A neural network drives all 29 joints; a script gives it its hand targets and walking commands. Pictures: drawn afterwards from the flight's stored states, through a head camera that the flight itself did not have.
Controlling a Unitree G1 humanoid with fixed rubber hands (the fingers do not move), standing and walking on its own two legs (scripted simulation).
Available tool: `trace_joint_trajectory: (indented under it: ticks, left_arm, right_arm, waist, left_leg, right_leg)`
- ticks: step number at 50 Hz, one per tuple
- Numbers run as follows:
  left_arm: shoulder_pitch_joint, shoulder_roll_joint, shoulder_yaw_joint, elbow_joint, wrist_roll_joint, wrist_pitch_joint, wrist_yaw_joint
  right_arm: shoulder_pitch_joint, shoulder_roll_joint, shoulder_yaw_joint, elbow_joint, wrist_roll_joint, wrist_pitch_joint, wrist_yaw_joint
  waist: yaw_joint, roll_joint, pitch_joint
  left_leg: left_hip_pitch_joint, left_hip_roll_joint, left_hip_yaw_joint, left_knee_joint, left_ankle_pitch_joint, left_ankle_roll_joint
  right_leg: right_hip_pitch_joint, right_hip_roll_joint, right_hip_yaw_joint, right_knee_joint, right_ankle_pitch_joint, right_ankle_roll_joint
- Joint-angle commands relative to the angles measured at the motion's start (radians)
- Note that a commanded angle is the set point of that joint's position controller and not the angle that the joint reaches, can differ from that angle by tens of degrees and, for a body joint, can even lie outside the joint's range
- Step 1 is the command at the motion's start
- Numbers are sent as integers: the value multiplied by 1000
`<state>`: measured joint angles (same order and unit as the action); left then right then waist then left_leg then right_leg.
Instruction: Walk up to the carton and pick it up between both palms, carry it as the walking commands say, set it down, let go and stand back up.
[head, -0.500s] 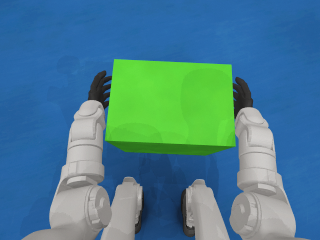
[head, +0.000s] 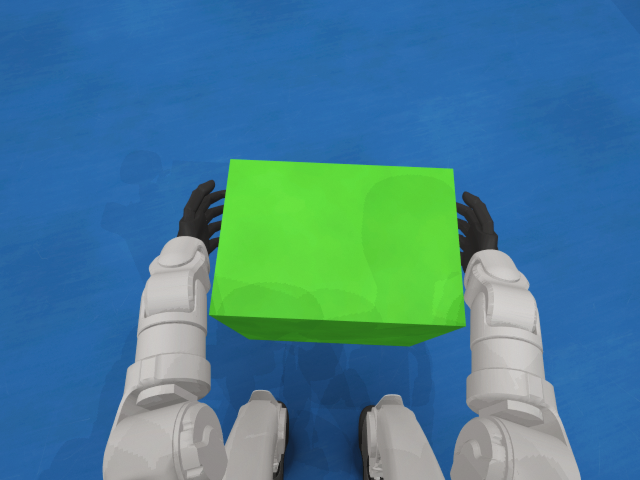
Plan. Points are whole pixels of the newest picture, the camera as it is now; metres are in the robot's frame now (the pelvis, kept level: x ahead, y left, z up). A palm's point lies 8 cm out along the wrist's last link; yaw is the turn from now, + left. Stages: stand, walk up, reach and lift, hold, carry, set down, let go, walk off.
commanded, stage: reach and lift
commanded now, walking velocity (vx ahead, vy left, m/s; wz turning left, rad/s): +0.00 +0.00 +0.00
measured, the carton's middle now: (334, 267) +0.39 +0.00 -0.11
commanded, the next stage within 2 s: none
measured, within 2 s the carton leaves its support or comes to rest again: neither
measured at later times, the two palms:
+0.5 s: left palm (172, 235) +0.38 +0.18 +0.03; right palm (507, 252) +0.37 -0.18 +0.03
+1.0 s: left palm (145, 227) +0.36 +0.17 +0.10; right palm (551, 247) +0.35 -0.18 +0.10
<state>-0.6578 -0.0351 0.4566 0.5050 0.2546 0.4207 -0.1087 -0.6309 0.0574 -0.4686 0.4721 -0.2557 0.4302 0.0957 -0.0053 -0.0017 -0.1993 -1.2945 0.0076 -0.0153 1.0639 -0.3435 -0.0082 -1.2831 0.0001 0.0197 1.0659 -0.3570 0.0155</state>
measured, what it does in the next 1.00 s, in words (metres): rises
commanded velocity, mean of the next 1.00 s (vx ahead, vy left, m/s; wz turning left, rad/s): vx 0.00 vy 0.00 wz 0.00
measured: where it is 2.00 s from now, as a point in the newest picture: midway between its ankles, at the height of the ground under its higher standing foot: (323, 464)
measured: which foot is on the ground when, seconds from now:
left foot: down 0.00-1.00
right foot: down 0.00-1.00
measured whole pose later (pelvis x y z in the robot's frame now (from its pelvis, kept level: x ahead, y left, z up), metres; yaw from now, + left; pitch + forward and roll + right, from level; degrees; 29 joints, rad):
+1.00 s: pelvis +0.04 +0.00 +0.10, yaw +0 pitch +8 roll +0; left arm -0.34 -0.09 0.34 0.36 0.27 0.50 -0.12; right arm -0.31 0.11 -0.38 0.32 -0.28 0.51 0.13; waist 0.00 0.00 -0.05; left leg -0.41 0.01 0.00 0.45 -0.18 -0.01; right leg -0.40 0.00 0.03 0.44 -0.19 0.01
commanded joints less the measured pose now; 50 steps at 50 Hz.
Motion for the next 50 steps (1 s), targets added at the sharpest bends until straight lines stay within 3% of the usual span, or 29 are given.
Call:
trace_joint_trajectory:
  ticks: [1, 22, 50]
  left_arm:
    - [-505, -956, -562, 38, -158, -7, -265]
    - [-310, -939, -599, -22, -135, -9, -277]
    - [-129, -925, -696, -154, -165, 74, -229]
  right_arm:
    - [-534, 945, 585, 27, 165, -10, 271]
    - [-336, 935, 623, -36, 131, -10, 274]
    - [-157, 894, 689, -154, 156, 75, 248]
  waist:
    - [-1, 11, -697]
    - [0, 6, -518]
    - [8, 6, -242]
  left_leg:
    - [484, -131, 26, -143, 227, 15]
    - [776, -116, -1, -369, 337, 22]
    - [1144, -102, -22, -664, 385, 17]
  right_leg:
    - [436, 132, -31, -145, 227, -19]
    - [716, 113, 8, -390, 319, -25]
    - [1064, 107, 32, -679, 369, -27]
